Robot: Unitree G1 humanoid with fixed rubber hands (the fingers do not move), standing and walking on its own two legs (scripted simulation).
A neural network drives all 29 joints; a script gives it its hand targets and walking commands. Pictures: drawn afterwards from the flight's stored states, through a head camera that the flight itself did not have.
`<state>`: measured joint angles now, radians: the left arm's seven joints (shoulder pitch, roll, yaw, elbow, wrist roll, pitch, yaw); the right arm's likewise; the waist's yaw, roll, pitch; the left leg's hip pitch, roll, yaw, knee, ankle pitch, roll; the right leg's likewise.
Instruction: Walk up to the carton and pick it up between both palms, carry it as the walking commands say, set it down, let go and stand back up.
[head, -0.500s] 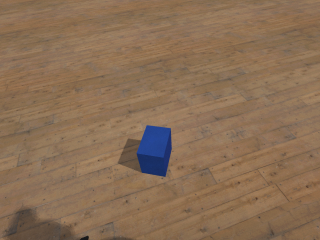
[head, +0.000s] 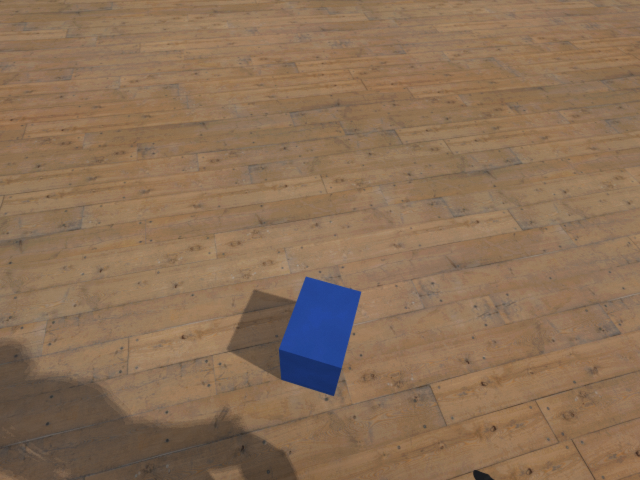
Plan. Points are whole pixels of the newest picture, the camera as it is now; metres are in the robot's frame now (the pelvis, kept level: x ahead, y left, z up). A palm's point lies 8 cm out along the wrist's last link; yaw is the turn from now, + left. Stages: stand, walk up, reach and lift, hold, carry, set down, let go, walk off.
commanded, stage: walk up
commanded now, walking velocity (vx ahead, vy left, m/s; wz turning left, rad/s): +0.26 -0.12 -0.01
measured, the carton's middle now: (320, 337) +0.59 +0.00 -0.64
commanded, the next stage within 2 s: none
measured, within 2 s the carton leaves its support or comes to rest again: neither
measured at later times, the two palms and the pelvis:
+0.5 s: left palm (187, 452) +0.19 +0.19 -0.13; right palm (515, 452) +0.21 -0.26 -0.14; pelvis +0.15 -0.03 +0.01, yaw +2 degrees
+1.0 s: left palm (103, 443) +0.20 +0.32 -0.16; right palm (450, 386) +0.29 -0.18 -0.12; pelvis +0.19 +0.06 +0.00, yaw +0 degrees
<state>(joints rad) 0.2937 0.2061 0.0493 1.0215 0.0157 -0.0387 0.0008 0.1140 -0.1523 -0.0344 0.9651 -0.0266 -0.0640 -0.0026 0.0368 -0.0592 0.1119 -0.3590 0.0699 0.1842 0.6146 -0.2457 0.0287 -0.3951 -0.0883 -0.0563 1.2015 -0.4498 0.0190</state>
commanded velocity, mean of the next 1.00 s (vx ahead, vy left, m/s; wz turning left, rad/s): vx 0.04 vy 0.03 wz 0.01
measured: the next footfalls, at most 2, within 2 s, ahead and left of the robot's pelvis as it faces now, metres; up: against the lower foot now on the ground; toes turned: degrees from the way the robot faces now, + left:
right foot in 0.24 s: +0.19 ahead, -0.15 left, +0.00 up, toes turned -9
left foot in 0.52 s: +0.23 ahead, +0.20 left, +0.00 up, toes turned -19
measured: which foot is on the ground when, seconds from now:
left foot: down 0.00-0.24, up 0.26-0.50, down 0.52-1.00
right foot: up 0.00-0.22, down 0.24-0.86, up 0.88-1.00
